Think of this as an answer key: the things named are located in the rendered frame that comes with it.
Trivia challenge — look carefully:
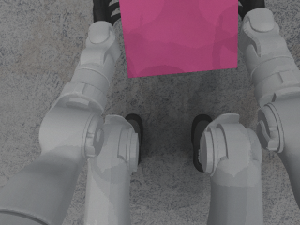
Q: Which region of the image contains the robot right forearm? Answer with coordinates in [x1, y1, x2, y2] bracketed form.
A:
[237, 7, 300, 108]

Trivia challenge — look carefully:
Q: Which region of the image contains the right robot hand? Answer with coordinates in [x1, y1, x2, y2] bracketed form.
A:
[238, 0, 265, 21]

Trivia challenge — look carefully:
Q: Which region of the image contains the robot left upper arm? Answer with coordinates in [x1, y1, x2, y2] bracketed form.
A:
[0, 106, 105, 225]

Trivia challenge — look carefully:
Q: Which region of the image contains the left robot hand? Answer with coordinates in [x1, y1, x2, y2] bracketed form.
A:
[93, 0, 121, 26]

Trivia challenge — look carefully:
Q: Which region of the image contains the right robot shin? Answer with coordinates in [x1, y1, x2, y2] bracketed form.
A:
[198, 113, 263, 166]

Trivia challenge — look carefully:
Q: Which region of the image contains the carton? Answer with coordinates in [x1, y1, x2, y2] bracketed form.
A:
[119, 0, 238, 78]

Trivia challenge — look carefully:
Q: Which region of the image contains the robot left forearm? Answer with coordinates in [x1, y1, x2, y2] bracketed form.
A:
[38, 21, 121, 146]

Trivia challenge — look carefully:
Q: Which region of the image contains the robot right upper arm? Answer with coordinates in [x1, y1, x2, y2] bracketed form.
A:
[256, 97, 300, 210]

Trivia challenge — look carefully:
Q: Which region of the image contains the left robot foot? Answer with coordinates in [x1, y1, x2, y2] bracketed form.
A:
[125, 113, 143, 166]

